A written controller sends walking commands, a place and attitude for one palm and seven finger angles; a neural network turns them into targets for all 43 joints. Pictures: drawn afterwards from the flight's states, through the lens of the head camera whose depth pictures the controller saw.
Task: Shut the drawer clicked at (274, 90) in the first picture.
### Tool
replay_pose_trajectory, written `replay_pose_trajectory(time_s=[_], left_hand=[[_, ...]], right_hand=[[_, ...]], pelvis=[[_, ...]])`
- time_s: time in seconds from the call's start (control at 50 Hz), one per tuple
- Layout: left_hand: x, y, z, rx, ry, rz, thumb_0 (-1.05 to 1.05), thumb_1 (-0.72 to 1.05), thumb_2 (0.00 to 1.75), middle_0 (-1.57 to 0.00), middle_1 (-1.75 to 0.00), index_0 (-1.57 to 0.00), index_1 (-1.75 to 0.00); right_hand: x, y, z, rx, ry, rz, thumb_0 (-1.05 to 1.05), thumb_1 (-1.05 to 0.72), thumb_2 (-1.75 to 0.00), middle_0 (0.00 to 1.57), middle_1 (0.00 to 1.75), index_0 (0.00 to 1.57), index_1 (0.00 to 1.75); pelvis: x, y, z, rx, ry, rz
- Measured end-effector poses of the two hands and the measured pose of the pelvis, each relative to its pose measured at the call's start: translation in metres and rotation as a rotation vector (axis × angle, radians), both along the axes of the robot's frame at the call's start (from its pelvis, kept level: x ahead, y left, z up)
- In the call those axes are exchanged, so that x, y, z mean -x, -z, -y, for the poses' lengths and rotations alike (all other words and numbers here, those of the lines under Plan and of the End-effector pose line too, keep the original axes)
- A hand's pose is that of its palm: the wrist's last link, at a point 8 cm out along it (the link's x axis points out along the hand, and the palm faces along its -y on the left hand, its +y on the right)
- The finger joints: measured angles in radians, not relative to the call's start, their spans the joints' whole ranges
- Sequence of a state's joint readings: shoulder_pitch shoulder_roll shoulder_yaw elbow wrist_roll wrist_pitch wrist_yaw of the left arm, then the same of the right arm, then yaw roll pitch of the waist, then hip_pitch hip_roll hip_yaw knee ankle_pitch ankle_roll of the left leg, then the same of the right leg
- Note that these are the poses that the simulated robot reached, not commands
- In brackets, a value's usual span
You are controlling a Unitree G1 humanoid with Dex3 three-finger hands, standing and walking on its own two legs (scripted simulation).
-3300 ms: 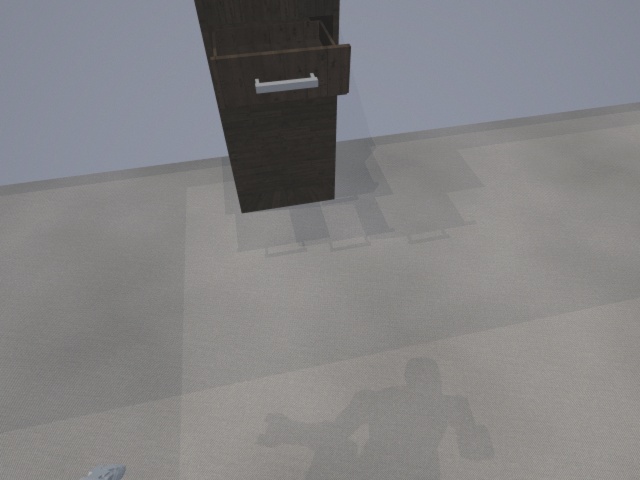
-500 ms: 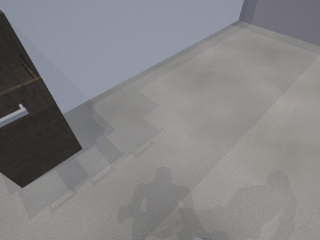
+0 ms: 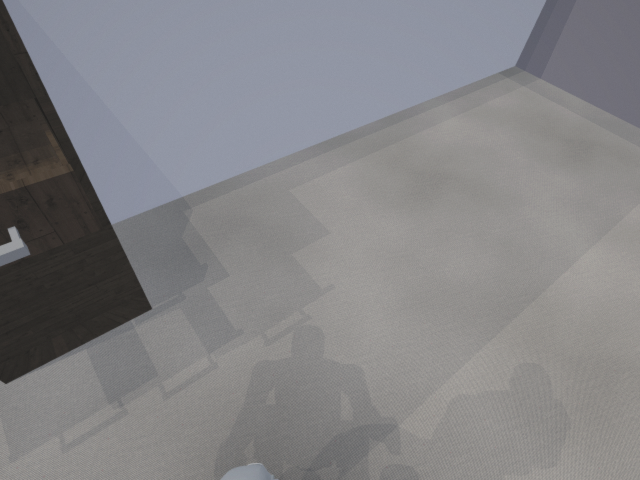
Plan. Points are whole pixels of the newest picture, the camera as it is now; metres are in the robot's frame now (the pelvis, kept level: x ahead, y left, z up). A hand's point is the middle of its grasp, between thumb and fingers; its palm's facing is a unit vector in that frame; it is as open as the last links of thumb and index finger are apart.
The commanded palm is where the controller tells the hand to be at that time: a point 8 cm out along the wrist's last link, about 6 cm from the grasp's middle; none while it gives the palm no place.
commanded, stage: turn to face it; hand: left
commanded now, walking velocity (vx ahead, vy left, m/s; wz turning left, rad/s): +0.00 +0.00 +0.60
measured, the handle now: out of the picture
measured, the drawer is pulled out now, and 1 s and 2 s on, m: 0.24 0.24 0.24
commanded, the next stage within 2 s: take the last steps up to it in 1.12 s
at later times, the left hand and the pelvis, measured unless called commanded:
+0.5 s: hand out of the picture +0.09 +0.19 -0.13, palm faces +0.29 -0.91 -0.28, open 7.4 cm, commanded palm none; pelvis +0.03 -0.04 +0.01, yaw +15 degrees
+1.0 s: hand out of the picture -0.09 +0.18 -0.16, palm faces +0.57 -0.77 -0.28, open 7.4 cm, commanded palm none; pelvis +0.02 -0.02 +0.01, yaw +32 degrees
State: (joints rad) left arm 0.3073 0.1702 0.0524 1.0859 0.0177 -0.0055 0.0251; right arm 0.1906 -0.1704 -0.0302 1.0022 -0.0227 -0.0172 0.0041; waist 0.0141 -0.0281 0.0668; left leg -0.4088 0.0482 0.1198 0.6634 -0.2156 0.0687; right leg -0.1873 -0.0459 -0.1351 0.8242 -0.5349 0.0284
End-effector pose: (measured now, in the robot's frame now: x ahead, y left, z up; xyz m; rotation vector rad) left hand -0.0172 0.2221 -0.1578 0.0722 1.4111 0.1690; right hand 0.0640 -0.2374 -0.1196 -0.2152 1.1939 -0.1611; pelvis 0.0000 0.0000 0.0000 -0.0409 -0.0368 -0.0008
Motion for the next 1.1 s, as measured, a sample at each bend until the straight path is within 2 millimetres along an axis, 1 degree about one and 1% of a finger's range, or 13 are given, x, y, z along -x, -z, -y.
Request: replay_pose_trajectory(time_s=[0.1,0.24,0.36,0.46,0.52,0.58,0.64,0.7,0.78,0.88,0.94,1.0,1.1], left_hand=[[-0.029,-0.010,-0.017,-0.016,-0.026,0.036,0.01,0.91,0.90,-0.20,-0.30,-0.20,-0.30],[-0.068,-0.032,-0.034,-0.074,-0.067,0.143,0.01,0.91,0.90,-0.20,-0.30,-0.20,-0.30],[-0.090,-0.045,-0.033,-0.125,-0.102,0.217,0.01,0.91,0.90,-0.20,-0.29,-0.20,-0.30],[-0.094,-0.056,-0.017,-0.169,-0.140,0.275,0.01,0.91,0.90,-0.20,-0.30,-0.20,-0.30],[-0.081,-0.058,-0.005,-0.199,-0.165,0.282,0.01,0.91,0.90,-0.20,-0.30,-0.20,-0.30],[-0.061,-0.065,0.007,-0.203,-0.209,0.252,0.01,0.91,0.90,-0.20,-0.30,-0.20,-0.30],[-0.041,-0.066,0.015,-0.202,-0.253,0.220,0.01,0.91,0.90,-0.20,-0.30,-0.20,-0.30],[-0.020,-0.063,0.022,-0.194,-0.303,0.190,0.01,0.91,0.90,-0.20,-0.30,-0.20,-0.30],[0.016,-0.055,0.027,-0.173,-0.379,0.132,0.01,0.91,0.90,-0.21,-0.30,-0.20,-0.30],[0.072,-0.033,0.022,-0.139,-0.489,0.039,0.01,0.91,0.90,-0.21,-0.30,-0.20,-0.30],[0.098,-0.023,0.016,-0.130,-0.533,-0.023,0.01,0.91,0.90,-0.21,-0.30,-0.20,-0.30],[0.106,-0.028,0.012,-0.134,-0.563,-0.040,0.01,0.91,0.90,-0.20,-0.30,-0.20,-0.30],[0.094,-0.041,0.008,-0.154,-0.580,0.016,0.01,0.91,0.90,-0.20,-0.29,-0.20,-0.30]], right_hand=[[-0.020,-0.007,-0.014,0.001,-0.028,-0.016,0.01,-0.91,-0.90,0.20,0.30,0.20,0.30],[-0.041,-0.013,-0.014,-0.013,-0.066,-0.024,0.01,-0.91,-0.90,0.20,0.30,0.21,0.30],[-0.053,-0.009,0.003,-0.019,-0.102,-0.036,0.01,-0.90,-0.90,0.20,0.30,0.21,0.30],[-0.064,0.002,0.028,-0.025,-0.145,-0.058,0.01,-0.90,-0.90,0.20,0.30,0.21,0.30],[-0.076,0.010,0.042,-0.030,-0.175,-0.064,0.01,-0.90,-0.90,0.20,0.30,0.20,0.30],[-0.091,0.006,0.049,-0.028,-0.225,-0.073,0.01,-0.90,-0.90,0.20,0.30,0.20,0.30],[-0.107,0.001,0.050,-0.025,-0.276,-0.072,0.01,-0.90,-0.90,0.20,0.30,0.20,0.30],[-0.124,-0.001,0.043,-0.016,-0.338,-0.080,0.01,-0.91,-0.90,0.19,0.30,0.20,0.30],[-0.152,-0.002,0.019,-0.004,-0.434,-0.071,0.01,-0.91,-0.90,0.19,0.30,0.20,0.30],[-0.190,-0.005,-0.034,0.009,-0.566,0.018,0.01,-0.91,-0.90,0.19,0.30,0.20,0.30],[-0.202,-0.011,-0.062,0.002,-0.617,0.084,0.01,-0.91,-0.90,0.19,0.30,0.20,0.30],[-0.203,-0.019,-0.078,-0.006,-0.644,0.108,0.01,-0.90,-0.90,0.20,0.30,0.20,0.30],[-0.197,-0.017,-0.087,-0.039,-0.666,0.083,0.01,-0.90,-0.90,0.20,0.30,0.20,0.30]], pelvis=[[-0.010,-0.009,-0.008,-0.008,-0.036,-0.018],[-0.020,-0.018,-0.007,-0.004,-0.107,-0.046],[-0.025,-0.018,0.008,-0.005,-0.179,-0.056],[-0.027,-0.014,0.030,-0.016,-0.247,-0.063],[-0.028,-0.009,0.044,-0.030,-0.284,-0.062],[-0.031,-0.016,0.050,-0.040,-0.334,-0.050],[-0.033,-0.019,0.054,-0.055,-0.382,-0.044],[-0.034,-0.021,0.054,-0.068,-0.428,-0.045],[-0.032,-0.019,0.048,-0.070,-0.480,-0.052],[-0.027,-0.006,0.029,-0.044,-0.535,-0.060],[-0.023,-0.003,0.023,-0.050,-0.550,-0.055],[-0.022,-0.009,0.021,-0.041,-0.565,-0.044],[-0.023,-0.016,0.022,-0.038,-0.593,-0.036]])
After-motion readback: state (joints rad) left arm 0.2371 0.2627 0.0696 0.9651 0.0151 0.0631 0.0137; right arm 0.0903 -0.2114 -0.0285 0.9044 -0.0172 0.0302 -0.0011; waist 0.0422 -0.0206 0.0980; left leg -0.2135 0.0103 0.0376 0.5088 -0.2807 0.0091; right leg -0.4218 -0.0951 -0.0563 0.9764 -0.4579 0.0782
